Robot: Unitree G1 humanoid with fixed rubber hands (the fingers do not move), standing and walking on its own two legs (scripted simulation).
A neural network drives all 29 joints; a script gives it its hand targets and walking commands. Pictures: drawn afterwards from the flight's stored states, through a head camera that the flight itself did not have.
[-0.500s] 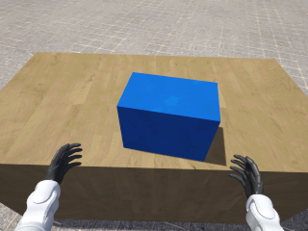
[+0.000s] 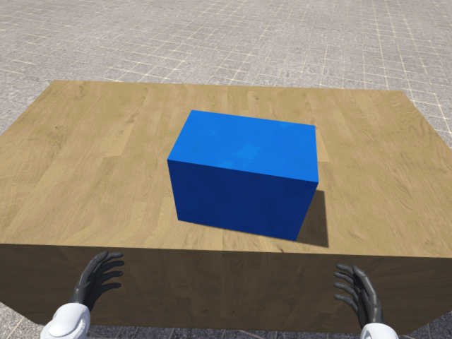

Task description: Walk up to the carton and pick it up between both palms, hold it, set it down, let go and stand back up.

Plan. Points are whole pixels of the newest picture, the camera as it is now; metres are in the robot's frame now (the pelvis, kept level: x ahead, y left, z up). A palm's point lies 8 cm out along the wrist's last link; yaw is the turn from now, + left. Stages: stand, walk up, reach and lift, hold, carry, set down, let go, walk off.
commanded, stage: set down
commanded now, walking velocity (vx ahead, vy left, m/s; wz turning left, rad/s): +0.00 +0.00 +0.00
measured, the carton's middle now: (243, 175) +0.50 +0.00 -0.01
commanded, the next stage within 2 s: let go in 0.32 s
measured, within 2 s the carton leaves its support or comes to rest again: neither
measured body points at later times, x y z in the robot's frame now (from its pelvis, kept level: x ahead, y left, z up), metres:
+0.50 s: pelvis +0.00 -0.01 +0.00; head -0.01 +0.00 +0.45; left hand +0.18 +0.24 -0.08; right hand +0.18 -0.23 -0.07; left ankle +0.00 +0.11 -0.74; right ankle -0.04 -0.10 -0.74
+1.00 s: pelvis +0.00 -0.01 +0.00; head +0.00 -0.01 +0.45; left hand +0.16 +0.24 -0.09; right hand +0.13 -0.25 -0.11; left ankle +0.00 +0.11 -0.74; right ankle -0.04 -0.10 -0.74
